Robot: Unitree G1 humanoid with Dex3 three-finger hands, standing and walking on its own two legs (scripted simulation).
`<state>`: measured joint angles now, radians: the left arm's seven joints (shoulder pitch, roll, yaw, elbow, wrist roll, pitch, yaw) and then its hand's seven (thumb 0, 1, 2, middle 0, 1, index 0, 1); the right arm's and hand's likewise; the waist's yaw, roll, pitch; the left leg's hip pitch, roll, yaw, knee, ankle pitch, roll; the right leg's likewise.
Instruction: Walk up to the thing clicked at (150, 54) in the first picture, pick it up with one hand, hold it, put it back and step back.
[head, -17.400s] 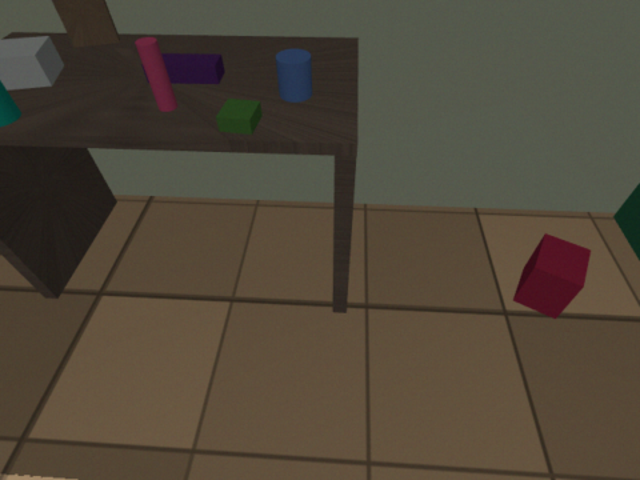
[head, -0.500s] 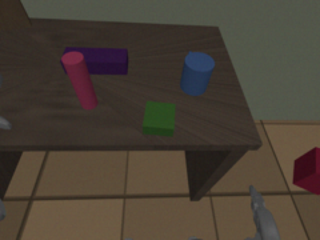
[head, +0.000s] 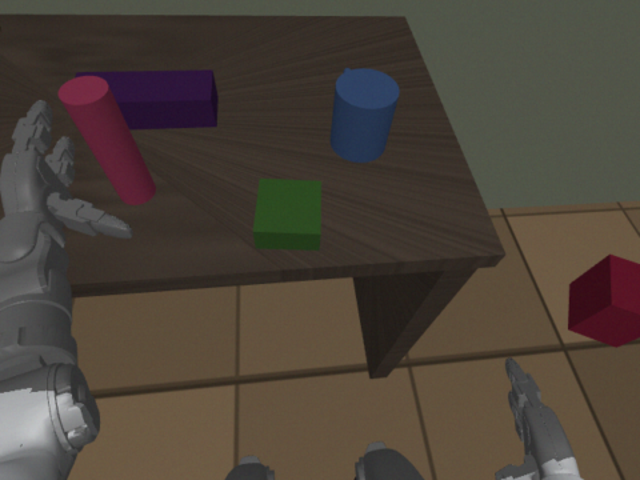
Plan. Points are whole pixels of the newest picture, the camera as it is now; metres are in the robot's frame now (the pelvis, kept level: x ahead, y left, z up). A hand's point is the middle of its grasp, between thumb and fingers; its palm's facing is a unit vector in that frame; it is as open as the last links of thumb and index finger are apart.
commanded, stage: close in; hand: left
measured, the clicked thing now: (114, 148) +0.49 +0.22 +0.12
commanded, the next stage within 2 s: rest palm in 0.24 s
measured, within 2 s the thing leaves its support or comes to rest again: leaves its support in 1.54 s
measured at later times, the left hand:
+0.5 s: hand (130, 171) +0.48 +0.21 +0.10, palm faces +0.17 -0.98 +0.02, open 17.6 cm
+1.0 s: hand (117, 156) +0.49 +0.23 +0.10, palm faces +0.20 -0.98 +0.01, open 12.7 cm
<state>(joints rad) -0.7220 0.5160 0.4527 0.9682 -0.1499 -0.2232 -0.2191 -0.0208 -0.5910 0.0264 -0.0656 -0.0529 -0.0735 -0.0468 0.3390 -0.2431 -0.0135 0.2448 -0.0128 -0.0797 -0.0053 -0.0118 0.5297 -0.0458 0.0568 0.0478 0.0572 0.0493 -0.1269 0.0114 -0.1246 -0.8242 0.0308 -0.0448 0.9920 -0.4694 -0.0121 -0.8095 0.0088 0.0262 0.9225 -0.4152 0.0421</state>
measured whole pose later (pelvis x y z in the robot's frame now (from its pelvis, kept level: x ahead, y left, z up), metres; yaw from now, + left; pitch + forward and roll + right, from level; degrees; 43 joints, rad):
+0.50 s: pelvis +0.00 +0.00 +0.00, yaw +0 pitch +16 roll -2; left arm -0.72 0.42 0.39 0.93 -0.13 -0.22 -0.11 -0.02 -0.58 0.00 -0.09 -0.02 -0.10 -0.01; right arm 0.37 -0.24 -0.05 0.18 -0.01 -0.03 0.01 -0.01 0.52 -0.05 0.06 0.05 0.06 0.05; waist -0.12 0.01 -0.12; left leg -0.79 0.03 -0.03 0.98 -0.47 -0.01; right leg -0.79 0.01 0.04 0.92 -0.42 0.04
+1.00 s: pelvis +0.00 +0.00 +0.00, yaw +0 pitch +18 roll -2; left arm -0.84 0.51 0.43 1.05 -0.10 -0.24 -0.12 -0.02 -0.35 0.30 -0.66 -0.49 -0.67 -0.47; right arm 0.35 -0.24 -0.05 0.15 -0.01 0.00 0.02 -0.01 0.51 -0.04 0.06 0.05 0.06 0.05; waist -0.15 0.01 -0.11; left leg -0.84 0.03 -0.04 1.00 -0.47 -0.02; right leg -0.83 0.01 0.03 0.94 -0.41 0.04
